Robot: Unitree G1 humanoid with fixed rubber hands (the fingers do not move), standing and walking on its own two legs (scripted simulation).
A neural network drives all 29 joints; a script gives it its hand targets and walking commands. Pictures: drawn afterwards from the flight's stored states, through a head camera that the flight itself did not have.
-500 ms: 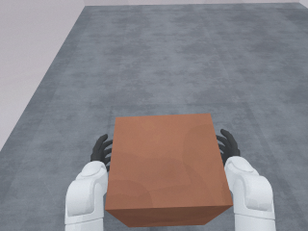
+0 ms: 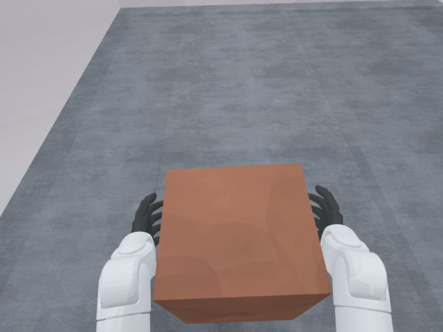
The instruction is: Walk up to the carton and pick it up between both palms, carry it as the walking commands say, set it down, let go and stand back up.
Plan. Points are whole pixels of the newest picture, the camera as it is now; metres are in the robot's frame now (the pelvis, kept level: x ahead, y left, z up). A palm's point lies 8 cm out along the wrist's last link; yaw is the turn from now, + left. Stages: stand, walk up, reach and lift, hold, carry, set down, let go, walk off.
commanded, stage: carry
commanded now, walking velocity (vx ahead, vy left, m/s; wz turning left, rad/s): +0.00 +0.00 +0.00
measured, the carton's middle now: (237, 253) +0.26 +0.00 -0.02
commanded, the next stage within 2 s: hold in 1.42 s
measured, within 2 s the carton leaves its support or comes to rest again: neither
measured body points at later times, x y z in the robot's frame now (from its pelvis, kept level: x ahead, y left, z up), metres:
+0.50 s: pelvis -0.04 +0.01 +0.00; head -0.05 +0.02 +0.45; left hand +0.23 +0.17 +0.04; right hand +0.24 -0.15 +0.05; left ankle -0.08 +0.12 -0.73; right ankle -0.04 -0.08 -0.73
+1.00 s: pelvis -0.08 +0.00 +0.00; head -0.12 +0.01 +0.45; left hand +0.18 +0.16 +0.05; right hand +0.19 -0.16 +0.05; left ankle -0.08 +0.12 -0.73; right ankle -0.04 -0.08 -0.73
